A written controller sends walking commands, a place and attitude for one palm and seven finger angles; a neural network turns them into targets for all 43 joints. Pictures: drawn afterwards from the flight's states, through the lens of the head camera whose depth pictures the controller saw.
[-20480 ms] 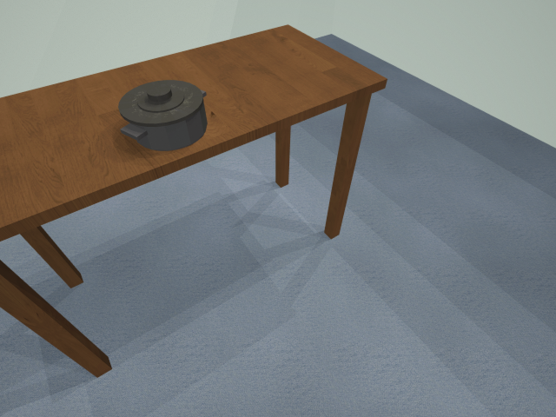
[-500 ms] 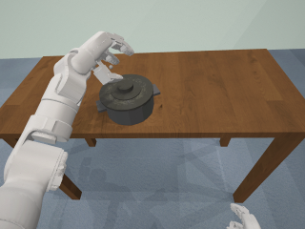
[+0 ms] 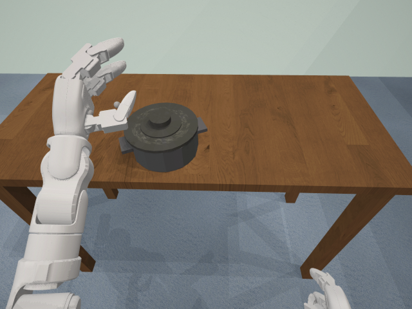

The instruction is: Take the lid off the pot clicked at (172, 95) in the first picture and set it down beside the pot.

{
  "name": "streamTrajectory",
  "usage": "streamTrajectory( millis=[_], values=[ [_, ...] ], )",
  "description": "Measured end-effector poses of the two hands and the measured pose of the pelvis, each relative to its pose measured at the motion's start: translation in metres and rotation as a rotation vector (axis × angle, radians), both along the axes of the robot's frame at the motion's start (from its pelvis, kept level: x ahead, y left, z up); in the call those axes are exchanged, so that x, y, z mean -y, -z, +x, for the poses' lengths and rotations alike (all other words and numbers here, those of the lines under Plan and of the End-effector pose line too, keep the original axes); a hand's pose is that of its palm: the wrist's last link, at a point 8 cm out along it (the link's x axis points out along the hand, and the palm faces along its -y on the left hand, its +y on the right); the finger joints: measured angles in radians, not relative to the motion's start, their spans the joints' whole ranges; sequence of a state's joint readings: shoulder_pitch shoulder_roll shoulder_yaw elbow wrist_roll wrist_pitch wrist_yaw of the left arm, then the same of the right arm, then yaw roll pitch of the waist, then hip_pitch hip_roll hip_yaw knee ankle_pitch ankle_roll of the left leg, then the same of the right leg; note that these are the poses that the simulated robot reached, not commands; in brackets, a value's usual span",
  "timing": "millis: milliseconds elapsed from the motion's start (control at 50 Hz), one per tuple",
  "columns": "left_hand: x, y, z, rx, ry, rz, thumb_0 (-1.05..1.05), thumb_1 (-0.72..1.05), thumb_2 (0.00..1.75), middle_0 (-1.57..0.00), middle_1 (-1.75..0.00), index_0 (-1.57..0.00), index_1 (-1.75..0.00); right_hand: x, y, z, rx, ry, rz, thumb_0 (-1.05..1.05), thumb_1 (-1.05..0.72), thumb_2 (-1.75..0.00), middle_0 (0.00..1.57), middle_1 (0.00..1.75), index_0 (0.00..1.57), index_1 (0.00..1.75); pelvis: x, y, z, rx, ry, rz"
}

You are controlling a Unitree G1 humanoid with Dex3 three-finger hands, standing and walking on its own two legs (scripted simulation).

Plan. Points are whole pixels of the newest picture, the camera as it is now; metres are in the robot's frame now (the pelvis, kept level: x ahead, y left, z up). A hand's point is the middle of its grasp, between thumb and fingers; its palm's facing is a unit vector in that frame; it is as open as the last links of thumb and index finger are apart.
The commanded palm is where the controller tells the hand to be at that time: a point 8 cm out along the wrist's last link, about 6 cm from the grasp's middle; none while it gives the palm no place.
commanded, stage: draw the hand back to the body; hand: left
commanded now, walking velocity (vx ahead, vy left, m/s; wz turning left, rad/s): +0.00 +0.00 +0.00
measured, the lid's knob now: (160, 118) +0.51 +0.17 +0.09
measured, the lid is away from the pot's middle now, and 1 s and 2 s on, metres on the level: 0.01 0.01 0.01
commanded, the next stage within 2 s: come to a stop and stand still in 1.18 s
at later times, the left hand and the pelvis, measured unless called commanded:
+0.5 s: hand (63, 157) +0.24 +0.21 +0.24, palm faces +0.32 -0.92 -0.23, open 7.5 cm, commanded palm +0.20 +0.26 +0.23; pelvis -0.02 +0.01 +0.00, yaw +1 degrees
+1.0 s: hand out of the picture +0.16 +0.26 +0.22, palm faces +0.44 -0.84 -0.30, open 7.4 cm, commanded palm +0.10 +0.30 +0.21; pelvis -0.03 +0.02 +0.00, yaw +1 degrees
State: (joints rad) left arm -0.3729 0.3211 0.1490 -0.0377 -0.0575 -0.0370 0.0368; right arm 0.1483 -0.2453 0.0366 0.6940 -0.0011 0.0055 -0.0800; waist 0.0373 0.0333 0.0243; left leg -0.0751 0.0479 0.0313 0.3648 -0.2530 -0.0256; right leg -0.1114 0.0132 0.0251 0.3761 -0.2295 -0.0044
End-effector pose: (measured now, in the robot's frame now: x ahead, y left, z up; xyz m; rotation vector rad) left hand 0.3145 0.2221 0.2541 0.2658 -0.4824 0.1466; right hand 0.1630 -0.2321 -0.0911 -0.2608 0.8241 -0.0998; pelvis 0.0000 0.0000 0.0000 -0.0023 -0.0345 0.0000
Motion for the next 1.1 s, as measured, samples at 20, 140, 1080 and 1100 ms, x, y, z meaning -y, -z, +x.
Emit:
streamTrajectory(
  millis=[20,140,1080,1100],
  values=[
    [-0.001,0.0,-0.004,0.003,-0.008,0.001,0.0,0.31,0.96,-0.53,-0.36,-0.53,-0.36,-0.001,-0.002,0.004,0.013,-0.004,0.002,0.01,-0.9,-0.9,0.2,0.3,0.2,0.3,0.0,0.0,0.0,0.002,-0.001,0.0],
    [-0.008,0.001,-0.029,0.006,-0.036,0.005,0.01,0.45,0.95,-0.45,-0.34,-0.45,-0.34,-0.011,-0.012,0.022,0.086,-0.037,0.024,0.01,-0.9,-0.9,0.2,0.3,0.2,0.3,0.001,-0.001,-0.002,0.019,-0.004,-0.001],
    [-0.08,0.031,-0.209,-0.042,-0.31,0.104,0.01,0.89,0.9,-0.21,-0.3,-0.21,-0.3,-0.05,-0.024,-0.003,0.196,-0.129,0.037,0.01,-0.9,-0.9,0.2,0.3,0.2,0.3,-0.019,0.0,-0.034,0.1,-0.017,-0.01],
    [-0.08,0.032,-0.211,-0.047,-0.316,0.104,0.02,0.89,0.9,-0.21,-0.3,-0.21,-0.3,-0.051,-0.024,-0.002,0.199,-0.133,0.037,0.01,-0.9,-0.9,0.2,0.3,0.2,0.3,-0.019,0.0,-0.034,0.101,-0.019,-0.01]
  ],
)
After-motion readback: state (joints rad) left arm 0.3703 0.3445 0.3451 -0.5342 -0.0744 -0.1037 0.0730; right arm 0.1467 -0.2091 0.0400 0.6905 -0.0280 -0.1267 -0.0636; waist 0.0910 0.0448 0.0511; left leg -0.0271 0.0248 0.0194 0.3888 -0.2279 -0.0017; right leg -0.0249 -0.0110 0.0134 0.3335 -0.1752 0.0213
